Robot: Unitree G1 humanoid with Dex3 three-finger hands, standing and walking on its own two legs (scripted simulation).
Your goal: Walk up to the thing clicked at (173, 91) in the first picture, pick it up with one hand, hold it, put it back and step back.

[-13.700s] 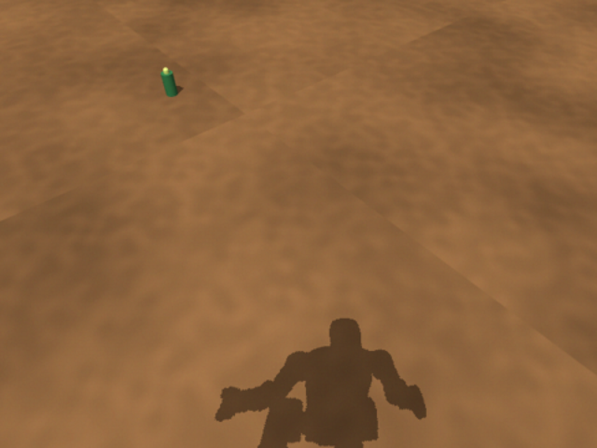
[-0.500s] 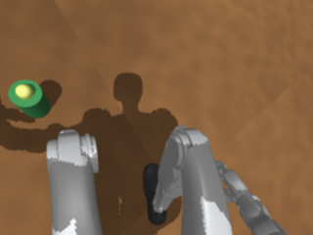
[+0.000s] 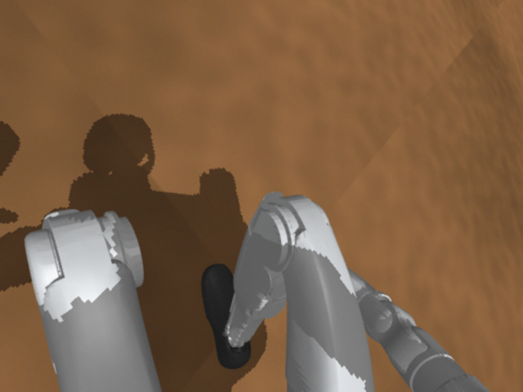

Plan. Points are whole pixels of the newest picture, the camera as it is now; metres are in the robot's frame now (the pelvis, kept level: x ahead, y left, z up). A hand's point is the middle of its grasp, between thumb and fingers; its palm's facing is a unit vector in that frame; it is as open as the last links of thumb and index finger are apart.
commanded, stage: close in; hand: left
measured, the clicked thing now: out of the picture +0.42 +0.31 -0.19
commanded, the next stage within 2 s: close in 0.32 s
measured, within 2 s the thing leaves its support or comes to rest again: leaves its support in 1.42 s
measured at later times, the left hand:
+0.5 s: hand out of the picture +0.39 +0.32 -0.17, palm faces +0.44 -0.90 +0.02, open 17.1 cm
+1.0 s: hand out of the picture +0.41 +0.31 -0.17, palm faces +0.45 -0.89 +0.02, open 10.4 cm
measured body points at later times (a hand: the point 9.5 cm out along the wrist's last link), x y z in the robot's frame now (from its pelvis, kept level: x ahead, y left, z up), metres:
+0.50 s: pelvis -0.01 +0.00 -0.01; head +0.19 +0.19 +0.34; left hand +0.36 +0.36 -0.17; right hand +0.17 -0.24 -0.03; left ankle +0.08 +0.12 -0.25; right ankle +0.13 -0.12 -0.25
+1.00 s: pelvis -0.01 +0.00 +0.00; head +0.21 +0.19 +0.33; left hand +0.38 +0.36 -0.17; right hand +0.17 -0.24 -0.03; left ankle +0.08 +0.12 -0.25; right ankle +0.13 -0.12 -0.25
